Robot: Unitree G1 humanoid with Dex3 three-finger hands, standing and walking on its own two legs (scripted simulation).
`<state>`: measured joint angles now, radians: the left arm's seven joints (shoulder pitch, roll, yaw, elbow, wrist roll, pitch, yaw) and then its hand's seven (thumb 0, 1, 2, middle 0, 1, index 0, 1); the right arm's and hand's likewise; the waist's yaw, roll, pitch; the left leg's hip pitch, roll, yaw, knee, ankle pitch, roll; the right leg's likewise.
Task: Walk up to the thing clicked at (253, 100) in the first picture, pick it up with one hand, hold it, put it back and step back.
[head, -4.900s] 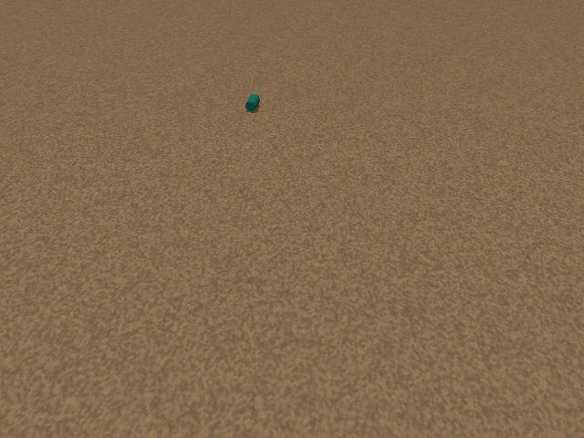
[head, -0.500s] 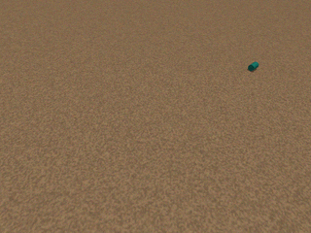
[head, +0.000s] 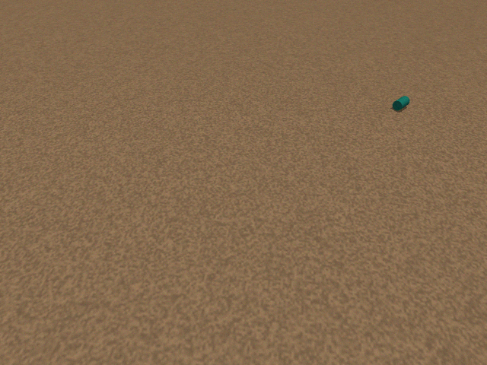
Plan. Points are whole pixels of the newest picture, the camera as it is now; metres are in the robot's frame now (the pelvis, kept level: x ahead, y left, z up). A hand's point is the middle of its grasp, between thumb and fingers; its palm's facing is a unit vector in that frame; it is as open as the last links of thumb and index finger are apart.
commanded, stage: stand
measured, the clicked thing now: (401, 103) +1.95 -1.15 -0.75
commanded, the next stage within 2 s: walk up in 1.12 s
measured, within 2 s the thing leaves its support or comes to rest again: neither
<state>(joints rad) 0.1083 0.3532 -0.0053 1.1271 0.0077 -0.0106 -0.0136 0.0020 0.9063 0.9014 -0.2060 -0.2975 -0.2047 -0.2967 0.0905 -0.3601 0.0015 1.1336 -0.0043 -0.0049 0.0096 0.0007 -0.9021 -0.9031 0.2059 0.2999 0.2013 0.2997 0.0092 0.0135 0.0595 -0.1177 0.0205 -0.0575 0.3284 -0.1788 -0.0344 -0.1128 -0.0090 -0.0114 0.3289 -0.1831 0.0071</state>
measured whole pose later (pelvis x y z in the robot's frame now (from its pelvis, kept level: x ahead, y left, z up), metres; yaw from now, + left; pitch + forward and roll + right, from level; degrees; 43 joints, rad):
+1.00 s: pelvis +0.00 +0.00 +0.00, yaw +0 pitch -2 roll +0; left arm 0.12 0.35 0.00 1.12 0.01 -0.01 -0.01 0.00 0.91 0.90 -0.21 -0.30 -0.20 -0.30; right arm 0.12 -0.36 0.00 1.13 -0.01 0.00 0.01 0.00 -0.90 -0.90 0.21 0.30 0.20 0.30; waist 0.01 0.02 0.05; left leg -0.12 0.03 -0.06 0.33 -0.18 -0.04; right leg -0.12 0.00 -0.01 0.34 -0.18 0.00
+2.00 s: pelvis +0.36 +0.01 -0.03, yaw -3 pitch -2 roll +0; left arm 0.11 0.40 0.07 0.92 0.01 -0.07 -0.09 0.00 0.91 0.90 -0.20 -0.30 -0.20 -0.30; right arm 0.36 -0.41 -0.07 0.97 -0.01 -0.04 0.04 0.00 -0.90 -0.90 0.21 0.30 0.20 0.30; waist -0.03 0.05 0.08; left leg -0.07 0.10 0.04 0.91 -0.50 0.01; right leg -0.44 -0.04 -0.09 0.67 -0.21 -0.04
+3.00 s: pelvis +0.87 -0.07 -0.02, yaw -4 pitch -4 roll +2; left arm 0.24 0.36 0.04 0.86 0.00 -0.09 -0.06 0.00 0.91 0.90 -0.21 -0.30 -0.21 -0.30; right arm 0.30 -0.44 -0.06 0.91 0.01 -0.04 0.05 0.01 -0.90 -0.90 0.20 0.30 0.20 0.30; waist 0.02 0.07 0.07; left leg -0.36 0.04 -0.02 1.14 -0.38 0.03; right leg -0.31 -0.05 -0.09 0.60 -0.22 -0.04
